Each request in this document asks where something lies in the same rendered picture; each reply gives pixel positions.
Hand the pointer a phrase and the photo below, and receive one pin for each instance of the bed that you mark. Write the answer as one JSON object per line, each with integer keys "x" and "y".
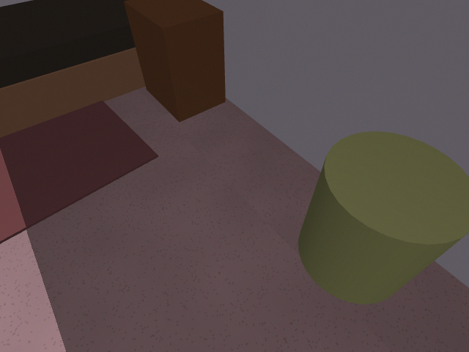
{"x": 57, "y": 56}

